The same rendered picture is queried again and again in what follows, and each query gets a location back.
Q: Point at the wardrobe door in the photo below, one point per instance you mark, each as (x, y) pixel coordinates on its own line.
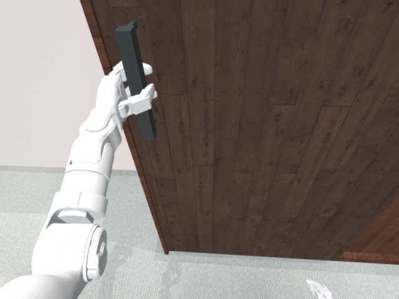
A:
(277, 120)
(382, 235)

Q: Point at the robot left forearm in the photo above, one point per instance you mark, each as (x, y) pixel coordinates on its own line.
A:
(82, 197)

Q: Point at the robot left upper arm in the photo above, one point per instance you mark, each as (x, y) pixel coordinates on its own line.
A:
(67, 258)

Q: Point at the handle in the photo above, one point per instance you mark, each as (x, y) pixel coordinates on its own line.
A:
(129, 50)

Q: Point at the left robot hand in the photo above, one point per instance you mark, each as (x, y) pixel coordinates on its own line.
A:
(112, 93)

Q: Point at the right robot hand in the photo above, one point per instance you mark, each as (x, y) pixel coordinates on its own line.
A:
(317, 290)

